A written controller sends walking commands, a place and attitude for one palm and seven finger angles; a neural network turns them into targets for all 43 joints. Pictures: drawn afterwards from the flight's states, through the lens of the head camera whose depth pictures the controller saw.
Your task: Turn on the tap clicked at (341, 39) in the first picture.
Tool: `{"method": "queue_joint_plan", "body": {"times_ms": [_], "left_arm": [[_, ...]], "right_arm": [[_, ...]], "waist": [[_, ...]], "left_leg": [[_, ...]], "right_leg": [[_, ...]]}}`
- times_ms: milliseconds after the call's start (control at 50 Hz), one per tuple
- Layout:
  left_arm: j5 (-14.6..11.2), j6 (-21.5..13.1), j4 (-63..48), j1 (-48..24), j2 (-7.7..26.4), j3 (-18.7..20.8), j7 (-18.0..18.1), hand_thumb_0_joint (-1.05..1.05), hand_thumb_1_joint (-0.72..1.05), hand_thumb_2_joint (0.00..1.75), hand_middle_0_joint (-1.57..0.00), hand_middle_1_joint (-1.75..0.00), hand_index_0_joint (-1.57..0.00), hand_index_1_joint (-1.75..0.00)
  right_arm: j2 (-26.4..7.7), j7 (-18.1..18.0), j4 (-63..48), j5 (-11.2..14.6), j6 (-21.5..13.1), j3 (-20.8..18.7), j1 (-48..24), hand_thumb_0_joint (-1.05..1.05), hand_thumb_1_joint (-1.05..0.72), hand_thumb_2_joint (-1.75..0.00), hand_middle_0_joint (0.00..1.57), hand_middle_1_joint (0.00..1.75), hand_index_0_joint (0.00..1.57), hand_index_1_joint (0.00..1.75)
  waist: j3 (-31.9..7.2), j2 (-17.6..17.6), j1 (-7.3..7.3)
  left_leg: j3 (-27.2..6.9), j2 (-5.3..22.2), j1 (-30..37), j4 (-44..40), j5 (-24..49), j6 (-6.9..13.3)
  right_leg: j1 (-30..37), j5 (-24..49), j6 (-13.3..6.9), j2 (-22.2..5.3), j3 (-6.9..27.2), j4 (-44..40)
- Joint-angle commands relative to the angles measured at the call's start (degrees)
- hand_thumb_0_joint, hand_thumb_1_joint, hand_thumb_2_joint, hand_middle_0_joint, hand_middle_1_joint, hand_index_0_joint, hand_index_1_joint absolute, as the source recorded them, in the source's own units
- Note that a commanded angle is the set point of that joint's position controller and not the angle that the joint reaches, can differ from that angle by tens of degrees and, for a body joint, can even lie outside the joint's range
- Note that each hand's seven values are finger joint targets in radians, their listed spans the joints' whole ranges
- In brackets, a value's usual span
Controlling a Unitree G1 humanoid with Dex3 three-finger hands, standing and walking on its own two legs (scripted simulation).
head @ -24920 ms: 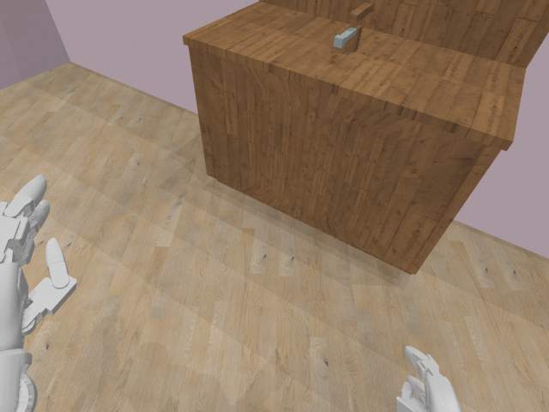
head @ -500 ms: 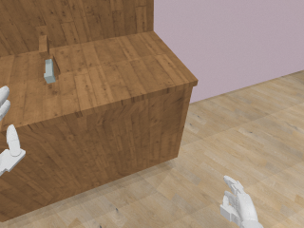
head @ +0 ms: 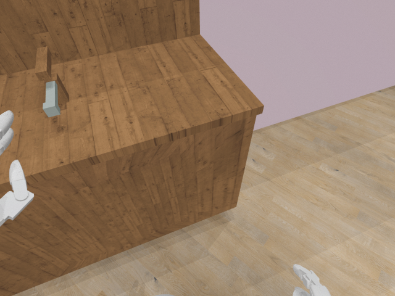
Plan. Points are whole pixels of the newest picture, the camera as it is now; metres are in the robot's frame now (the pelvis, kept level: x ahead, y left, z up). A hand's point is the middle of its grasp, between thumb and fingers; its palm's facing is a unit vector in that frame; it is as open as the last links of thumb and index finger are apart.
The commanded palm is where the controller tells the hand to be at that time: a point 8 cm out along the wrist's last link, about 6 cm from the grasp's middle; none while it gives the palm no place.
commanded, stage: shuffle to correct the standing spot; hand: left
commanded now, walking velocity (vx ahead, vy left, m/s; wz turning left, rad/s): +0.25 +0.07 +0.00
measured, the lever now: (51, 108) +0.52 +0.39 +0.09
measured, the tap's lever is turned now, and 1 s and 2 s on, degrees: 0 0 0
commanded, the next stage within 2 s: come to a stop and stand still in 0.80 s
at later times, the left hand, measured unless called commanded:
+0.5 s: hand (52, 142) +0.32 +0.25 +0.19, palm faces +0.42 -0.79 -0.45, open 7.4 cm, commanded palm +0.26 +0.29 +0.19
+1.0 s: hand (67, 101) +0.41 +0.26 +0.20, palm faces +0.40 -0.80 -0.45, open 7.4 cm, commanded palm +0.34 +0.30 +0.19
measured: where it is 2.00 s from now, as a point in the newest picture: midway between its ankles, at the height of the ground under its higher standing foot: outside the picture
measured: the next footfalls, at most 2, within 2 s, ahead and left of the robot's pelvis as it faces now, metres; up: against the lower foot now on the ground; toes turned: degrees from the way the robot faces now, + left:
left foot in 0.24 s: +0.16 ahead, +0.16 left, +0.00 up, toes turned +5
right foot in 0.48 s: +0.16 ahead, -0.08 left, +0.00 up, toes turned -6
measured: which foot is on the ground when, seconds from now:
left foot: up 0.00-0.22, down 0.24-0.50, up 0.52-0.76, down 0.78-1.00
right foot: down 0.00-0.26, up 0.28-0.46, down 0.48-0.80, up 0.82-1.00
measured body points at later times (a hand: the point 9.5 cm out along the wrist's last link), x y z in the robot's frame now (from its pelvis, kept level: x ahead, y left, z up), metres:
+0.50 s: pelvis +0.10 +0.01 +0.00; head +0.12 -0.01 +0.45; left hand +0.29 +0.29 +0.21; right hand +0.28 -0.19 -0.09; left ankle +0.12 +0.15 -0.72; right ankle +0.12 -0.07 -0.72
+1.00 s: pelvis +0.19 +0.02 +0.00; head +0.22 +0.02 +0.45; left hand +0.38 +0.30 +0.22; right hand +0.38 -0.20 -0.08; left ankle +0.21 +0.14 -0.72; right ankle +0.20 -0.06 -0.72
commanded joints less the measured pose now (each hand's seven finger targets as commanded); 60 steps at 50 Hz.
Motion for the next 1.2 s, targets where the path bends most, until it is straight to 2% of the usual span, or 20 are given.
{"method": "queue_joint_plan", "body": {"times_ms": [0, 80, 180, 200, 240, 280, 360, 420, 440, 480, 520, 560, 600, 720, 760, 780, 820, 960, 1060, 1180], "left_arm": [[0.25, -2.42, -7.4, -2.09, 5.61, 3.93, 0.15, 0.0, 0.9, 0.9, -0.2, -0.3, -0.2, -0.3], [0.98, -3.83, -20.12, -10.89, 8.6, 3.5, 1.52, 0.0, 0.9, 0.9, -0.2, -0.3, -0.2, -0.3], [0.42, -2.53, -21.12, -7.47, 8.67, 4.76, 3.0, 0.0, 0.9, 0.9, -0.2, -0.3, -0.2, -0.3], [0.19, -2.86, -21.78, -8.22, 8.22, 4.86, 2.94, 0.0, 0.9, 0.9, -0.2, -0.3, -0.2, -0.3], [0.32, -3.55, -20.65, -7.98, 6.77, 5.51, 3.19, 0.0, 0.9, 0.9, -0.2, -0.3, -0.2, -0.3], [0.62, -2.82, -13.43, -6.03, 8.62, 6.71, 2.45, 0.0, 0.9, 0.9, -0.2, -0.3, -0.2, -0.3], [-0.18, -2.01, -14.45, -2.63, 4.51, 4.34, 1.46, 0.0, 0.9, 0.9, -0.2, -0.3, -0.2, -0.3], [-0.05, -0.75, -14.38, -1.62, 4.23, 2.87, 1.74, 0.0, 0.9, 0.9, -0.2, -0.3, -0.2, -0.3], [0.29, -0.56, -14.07, -2.77, 5.46, 3.47, 2.05, 0.0, 0.9, 0.9, -0.2, -0.3, -0.2, -0.3], [0.33, 0.75, -13.46, -5.15, 8.69, 5.13, 2.54, 0.0, 0.9, 0.9, -0.2, -0.3, -0.2, -0.3], [-0.02, -0.1, -14.83, -8.92, 6.9, 3.52, 1.89, 0.0, 0.9, 0.9, -0.2, -0.3, -0.2, -0.3], [0.54, -0.73, -13.74, -6.7, 10.16, 6.92, 2.71, 0.0, 0.9, 0.9, -0.2, -0.3, -0.2, -0.3], [0.61, -1.53, -12.42, -4.59, 7.52, 5.48, 2.81, 0.0, 0.9, 0.9, -0.2, -0.3, -0.2, -0.3], [0.16, -1.77, -17.47, -5.07, 5.72, 3.18, 3.36, 0.0, 0.9, 0.9, -0.2, -0.3, -0.2, -0.3], [-0.26, -2.06, -19.21, -4.26, 6.11, 3.58, 3.23, 0.0, 0.9, 0.9, -0.2, -0.3, -0.2, -0.3], [-0.17, -2.43, -19.9, -4.28, 6.08, 3.49, 3.18, 0.0, 0.9, 0.9, -0.2, -0.3, -0.2, -0.3], [0.33, -1.81, -16.84, -4.41, 8.3, 5.92, 3.19, 0.0, 0.9, 0.9, -0.2, -0.3, -0.2, -0.3], [-1.18, -0.64, -16.29, 1.54, 6.17, 5.86, 3.0, 0.0, 0.9, 0.9, -0.2, -0.3, -0.2, -0.3], [-1.58, 1.77, -10.02, -3.22, 4.84, 3.02, 2.99, 0.0, 0.9, 0.9, -0.2, -0.3, -0.2, -0.3], [0.34, 0.91, -12.97, -5.4, 5.92, 2.99, 4.09, 0.0, 0.9, 0.9, -0.2, -0.3, -0.2, -0.3]], "right_arm": [[-6.78, 0.11, -9.76, 0.29, -1.97, -2.59, -6.08, 0.0, -0.9, -0.9, 0.2, 0.3, 0.2, 0.3], [-5.41, -1.12, -10.21, -0.81, -2.5, -1.5, -8.2, 0.0, -0.9, -0.9, 0.2, 0.3, 0.2, 0.3], [-5.3, -2.35, -11.0, -1.08, -4.49, -2.49, -6.62, 0.0, -0.9, -0.9, 0.2, 0.3, 0.2, 0.3], [-6.12, -2.51, -11.62, -0.62, -4.53, -3.03, -6.23, 0.0, -0.9, -0.9, 0.2, 0.3, 0.2, 0.3], [-7.19, -2.27, -11.87, 0.09, -4.57, -3.41, -5.97, 0.0, -0.9, -0.9, 0.2, 0.3, 0.2, 0.3], [-6.03, -2.27, -10.69, -0.29, -4.27, -2.72, -6.2, 0.0, -0.9, -0.9, 0.2, 0.3, 0.2, 0.3], [-6.19, -1.51, -10.87, 0.67, -4.02, -2.94, -5.9, 0.0, -0.9, -0.9, 0.2, 0.3, 0.2, 0.3], [-6.04, -1.16, -11.36, 0.48, -3.91, -1.69, -6.27, 0.0, -0.9, -0.9, 0.2, 0.3, 0.2, 0.3], [-5.57, -1.31, -11.31, 0.33, -3.78, -1.43, -6.43, 0.0, -0.9, -0.9, 0.2, 0.3, 0.2, 0.3], [-4.17, -1.52, -12.3, 0.17, -3.03, -0.86, -7.46, 0.0, -0.9, -0.9, 0.2, 0.3, 0.2, 0.3], [-6.35, -1.09, -11.0, 0.28, -3.54, -1.9, -7.1, 0.0, -0.9, -0.9, 0.2, 0.3, 0.2, 0.3], [-5.07, -1.45, -9.45, -0.09, -2.59, -0.3, -8.46, 0.0, -0.9, -0.9, 0.2, 0.3, 0.2, 0.3], [-3.82, -1.64, -9.47, -0.65, -1.93, 0.13, -8.4, 0.0, -0.9, -0.9, 0.2, 0.3, 0.2, 0.3], [-4.76, -1.67, -10.53, -1.0, -3.45, -1.85, -7.73, 0.0, -0.9, -0.9, 0.2, 0.3, 0.2, 0.3], [-6.7, -1.77, -11.28, -0.16, -3.42, -3.0, -7.0, 0.0, -0.9, -0.9, 0.2, 0.3, 0.2, 0.3], [-6.77, -1.49, -11.53, 0.11, -3.23, -3.25, -6.69, 0.0, -0.9, -0.9, 0.2, 0.3, 0.2, 0.3], [-6.0, -1.91, -10.96, -0.56, -3.25, -2.63, -7.59, 0.0, -0.9, -0.9, 0.2, 0.3, 0.2, 0.3], [-5.66, -1.63, -11.57, 0.77, -3.64, -1.19, -7.27, 0.0, -0.9, -0.9, 0.2, 0.3, 0.2, 0.3], [-5.4, -1.29, -11.49, 1.03, -2.93, -1.8, -6.91, 0.0, -0.9, -0.9, 0.2, 0.3, 0.2, 0.3], [-3.86, -2.65, -11.33, -0.61, -2.33, 0.48, -9.7, 0.0, -0.9, -0.9, 0.2, 0.3, 0.2, 0.3]], "waist": [[-1.67, -8.71, 1.68], [-5.69, -8.97, 1.98], [-8.24, -1.44, 2.74], [-8.75, 4.28, 2.21], [-10.13, 18.41, 1.3], [-7.69, 10.39, 0.57], [-7.85, 8.82, 1.69], [-9.22, 5.19, 2.24], [-10.05, -0.08, 2.28], [-7.76, -22.36, 2.56], [-4.73, -16.46, 1.83], [-5.08, -8.93, 2.28], [-6.69, -9.57, 2.32], [-11.68, -7.71, 2.54], [-13.85, 3.9, 1.17], [-15.19, 9.87, 1.3], [-8.87, 8.51, 0.72], [-10.06, 5.39, 1.87], [-8.15, -18.41, 0.8], [-10.84, -10.64, 2.55]], "left_leg": [[-4.0, 5.72, -20.31, 13.06, 2.92, -0.97], [2.97, 5.38, -2.15, -9.39, 9.42, -0.21], [7.92, 0.02, 13.53, -27.74, 12.08, 0.27], [3.27, 2.26, 16.5, -30.87, 9.71, 1.6], [-21.69, 17.13, 22.9, -39.5, 12.62, 10.0], [-24.85, 19.81, 19.24, -40.34, 19.53, 13.18], [-6.22, 12.84, 10.15, -36.45, 19.47, 9.03], [-2.06, 10.76, 1.93, -31.7, 10.97, 5.4], [0.04, 8.68, -1.68, -25.73, 6.57, 3.58], [6.0, -0.52, -17.79, -0.63, -4.31, -1.03], [-1.41, 2.78, -20.02, 8.69, 0.19, -2.17], [-0.32, 4.27, -19.04, 3.62, 1.32, -2.39], [2.76, 3.46, -13.26, -5.99, 5.03, -1.86], [9.43, -1.41, 10.6, -30.6, 18.97, 0.09], [-5.18, 8.53, 22.81, -34.48, 24.57, 5.79], [-16.38, 16.69, 27.45, -35.82, 30.59, 10.97], [-20.74, 18.71, 20.88, -39.77, 28.49, 13.82], [-1.11, 10.23, 6.53, -32.3, 25.97, 4.49], [2.2, -0.16, -2.07, -13.02, 1.9, -2.56], [3.29, -0.48, 1.54, -24.63, 7.36, -1.48]], "right_leg": [[9.79, -9.35, -9.59, -20.16, 29.03, -21.8], [1.78, -0.79, -6.23, -15.36, 12.37, -19.73], [2.57, -7.32, -3.39, -10.7, 9.93, -9.35], [0.29, -7.05, -1.95, -8.62, 9.46, -2.42], [-12.24, -16.67, 2.23, 0.73, 3.13, 20.39], [-16.97, -17.97, 2.44, -1.93, 7.14, 29.97], [-6.21, -9.43, 3.11, -2.48, 3.62, 12.54], [8.7, -2.58, 3.49, 0.21, -0.32, -4.41], [13.8, -2.72, 2.58, -1.45, 3.33, -9.99], [18.75, -3.84, -7.08, -21.06, 36.44, -20.21], [16.11, 4.35, -9.06, -22.14, 33.55, -20.98], [17.8, 20.53, -8.54, -19.97, 25.05, -15.64], [16.85, 28.77, -6.17, -16.58, 15.24, -13.47], [13.0, 22.83, -1.68, -12.02, 8.87, -4.66], [0.44, 10.32, 2.3, -6.42, 5.69, 10.7], [-8.31, -13.16, 3.39, -2.26, 4.24, 20.33], [-14.63, -18.04, 2.85, -2.23, 6.28, 28.14], [8.67, 0.83, 3.55, -0.61, 1.62, -6.67], [12.71, 31.64, -4.17, -17.99, 26.76, -16.85], [18.93, 43.66, -2.32, -14.7, 13.26, -8.86]]}}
